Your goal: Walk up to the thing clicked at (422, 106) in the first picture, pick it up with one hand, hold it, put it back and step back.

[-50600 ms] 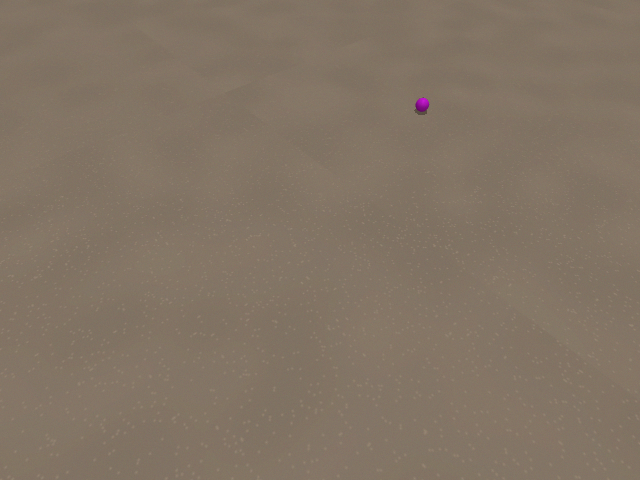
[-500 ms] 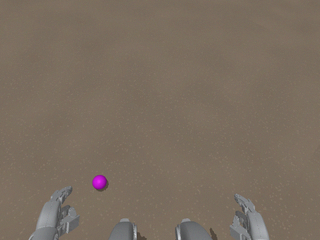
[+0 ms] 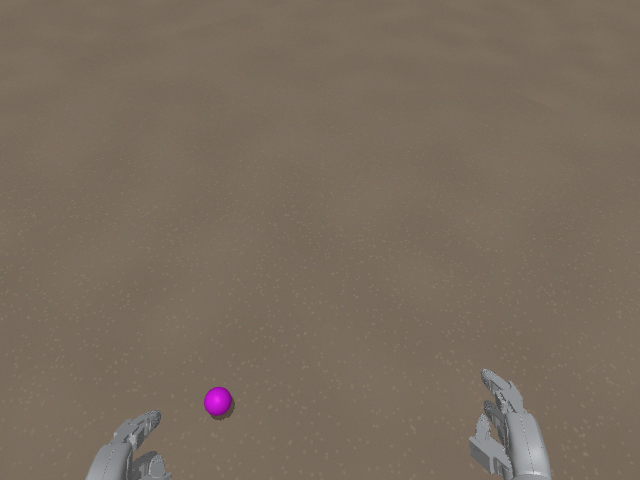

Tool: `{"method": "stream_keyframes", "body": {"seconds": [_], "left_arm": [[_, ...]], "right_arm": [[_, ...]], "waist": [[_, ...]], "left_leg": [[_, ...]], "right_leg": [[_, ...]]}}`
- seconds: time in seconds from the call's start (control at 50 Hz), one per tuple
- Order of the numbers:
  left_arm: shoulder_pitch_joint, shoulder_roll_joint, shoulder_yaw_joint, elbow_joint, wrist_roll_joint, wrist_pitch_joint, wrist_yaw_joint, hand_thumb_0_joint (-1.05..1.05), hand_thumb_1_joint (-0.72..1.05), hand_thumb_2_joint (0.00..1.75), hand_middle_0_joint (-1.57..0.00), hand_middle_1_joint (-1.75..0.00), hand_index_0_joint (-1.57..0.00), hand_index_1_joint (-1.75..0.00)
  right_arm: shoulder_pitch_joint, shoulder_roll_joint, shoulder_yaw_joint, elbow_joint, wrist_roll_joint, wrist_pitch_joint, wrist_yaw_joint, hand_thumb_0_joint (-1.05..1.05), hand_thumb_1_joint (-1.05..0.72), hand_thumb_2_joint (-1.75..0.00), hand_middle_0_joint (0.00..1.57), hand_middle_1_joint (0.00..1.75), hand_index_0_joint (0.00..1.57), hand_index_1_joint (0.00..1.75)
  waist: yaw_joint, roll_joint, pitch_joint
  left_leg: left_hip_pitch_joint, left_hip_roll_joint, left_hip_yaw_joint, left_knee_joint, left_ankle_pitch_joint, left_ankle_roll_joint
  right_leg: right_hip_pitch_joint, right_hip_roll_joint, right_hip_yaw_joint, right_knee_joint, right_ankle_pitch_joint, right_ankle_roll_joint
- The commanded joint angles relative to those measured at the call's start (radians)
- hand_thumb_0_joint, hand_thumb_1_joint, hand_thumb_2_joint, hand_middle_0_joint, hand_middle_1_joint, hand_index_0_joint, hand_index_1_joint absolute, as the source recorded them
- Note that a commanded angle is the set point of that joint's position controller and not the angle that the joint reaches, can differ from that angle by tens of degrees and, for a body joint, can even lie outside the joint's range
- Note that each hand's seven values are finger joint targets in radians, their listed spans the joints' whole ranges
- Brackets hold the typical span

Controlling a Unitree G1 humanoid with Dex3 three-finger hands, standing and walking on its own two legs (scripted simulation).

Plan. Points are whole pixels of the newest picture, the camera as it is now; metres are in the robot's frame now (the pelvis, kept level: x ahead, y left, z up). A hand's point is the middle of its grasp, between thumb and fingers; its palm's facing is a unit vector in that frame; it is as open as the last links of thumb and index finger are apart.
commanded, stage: home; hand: left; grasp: from above
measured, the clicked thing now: (217, 401) +0.46 +0.27 -0.68
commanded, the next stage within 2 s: stand in 1.74 s
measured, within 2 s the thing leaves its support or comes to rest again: neither
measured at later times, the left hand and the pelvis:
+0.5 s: hand (166, 479) +0.16 +0.18 -0.05, palm faces +0.04 -0.98 -0.20, open 7.4 cm; pelvis +0.00 +0.00 +0.00, yaw -1 degrees
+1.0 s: hand out of the picture +0.16 +0.18 -0.05, palm faces +0.04 -0.98 -0.20, open 7.4 cm; pelvis +0.00 +0.00 +0.00, yaw -1 degrees
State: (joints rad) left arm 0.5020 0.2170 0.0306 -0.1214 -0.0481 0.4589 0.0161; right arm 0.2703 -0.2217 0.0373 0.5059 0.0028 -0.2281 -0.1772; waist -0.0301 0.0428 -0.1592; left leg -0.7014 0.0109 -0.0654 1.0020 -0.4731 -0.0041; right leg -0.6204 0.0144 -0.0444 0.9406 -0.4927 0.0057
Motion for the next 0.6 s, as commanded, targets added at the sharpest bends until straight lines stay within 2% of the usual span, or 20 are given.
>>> {"method": "stream_keyframes", "body": {"seconds": [0.0,0.04,0.06,0.14,0.22,0.28,0.3,0.58], "left_arm": [[-0.026,0.110,0.056,-0.203,0.000,-0.060,0.008,0.00,0.90,0.90,-0.20,-0.30,-0.20,-0.30],[-0.028,0.109,0.054,-0.196,0.005,-0.063,0.010,0.00,0.90,0.90,-0.20,-0.30,-0.20,-0.30],[-0.019,0.109,0.054,-0.190,0.008,-0.061,0.012,0.00,0.90,0.90,-0.20,-0.30,-0.20,-0.30],[-0.031,0.109,0.054,-0.195,0.003,-0.061,0.012,0.00,0.90,0.90,-0.20,-0.30,-0.20,-0.30],[-0.019,0.105,0.057,-0.181,0.001,-0.057,0.012,0.00,0.90,0.90,-0.20,-0.30,-0.20,-0.30],[-0.015,0.107,0.058,-0.195,0.000,-0.057,0.011,0.00,0.90,0.90,-0.20,-0.30,-0.20,-0.30],[-0.027,0.106,0.053,-0.200,-0.001,-0.058,0.010,0.00,0.90,0.90,-0.20,-0.30,-0.20,-0.30],[-0.029,0.116,0.062,-0.195,0.000,-0.051,0.010,0.00,0.90,0.90,-0.20,-0.30,-0.20,-0.30]], "right_arm": [[-0.042,-0.122,-0.051,-0.136,0.003,-0.063,-0.017,0.00,-0.90,-0.90,0.20,0.30,0.20,0.30],[-0.045,-0.122,-0.051,-0.131,0.001,-0.062,-0.016,0.00,-0.90,-0.90,0.20,0.30,0.20,0.30],[-0.051,-0.123,-0.050,-0.133,0.003,-0.061,-0.016,0.00,-0.90,-0.90,0.20,0.30,0.20,0.30],[-0.052,-0.121,-0.050,-0.131,0.001,-0.062,-0.015,0.00,-0.90,-0.90,0.20,0.30,0.20,0.30],[-0.053,-0.120,-0.048,-0.132,0.003,-0.064,-0.016,0.00,-0.90,-0.90,0.20,0.30,0.20,0.30],[-0.052,-0.121,-0.051,-0.134,0.004,-0.065,-0.016,0.00,-0.90,-0.90,0.20,0.30,0.20,0.30],[-0.049,-0.124,-0.053,-0.134,0.003,-0.066,-0.016,0.00,-0.90,-0.90,0.20,0.30,0.20,0.30],[-0.045,-0.122,-0.053,-0.131,0.006,-0.066,-0.021,0.00,-0.90,-0.90,0.20,0.30,0.20,0.30]], "waist": [[-0.020,-0.002,-0.100],[-0.020,0.013,-0.097],[-0.009,0.015,-0.079],[-0.016,0.021,-0.079],[-0.008,-0.004,-0.058],[-0.003,0.004,-0.081],[-0.010,0.013,-0.086],[-0.006,0.006,-0.073]], "left_leg": [[0.154,-0.019,0.027,-0.134,0.250,0.024],[0.150,-0.017,0.021,-0.142,0.248,0.021],[0.145,-0.014,0.016,-0.153,0.234,0.019],[0.135,-0.014,0.015,-0.159,0.208,0.020],[0.127,-0.012,0.012,-0.165,0.185,0.020],[0.132,-0.008,0.009,-0.166,0.195,0.018],[0.134,-0.010,0.008,-0.165,0.196,0.017],[0.129,-0.009,0.021,-0.151,0.201,0.020]], "right_leg": [[0.025,0.016,-0.008,-0.158,0.263,0.000],[0.022,0.018,-0.012,-0.150,0.253,-0.006],[0.014,0.020,-0.017,-0.150,0.234,-0.008],[0.010,0.022,-0.017,-0.153,0.211,-0.008],[0.008,0.023,-0.020,-0.158,0.188,-0.008],[0.013,0.026,-0.022,-0.147,0.193,-0.010],[0.010,0.025,-0.019,-0.146,0.197,-0.009],[0.002,0.019,-0.012,-0.156,0.202,-0.006]]}}
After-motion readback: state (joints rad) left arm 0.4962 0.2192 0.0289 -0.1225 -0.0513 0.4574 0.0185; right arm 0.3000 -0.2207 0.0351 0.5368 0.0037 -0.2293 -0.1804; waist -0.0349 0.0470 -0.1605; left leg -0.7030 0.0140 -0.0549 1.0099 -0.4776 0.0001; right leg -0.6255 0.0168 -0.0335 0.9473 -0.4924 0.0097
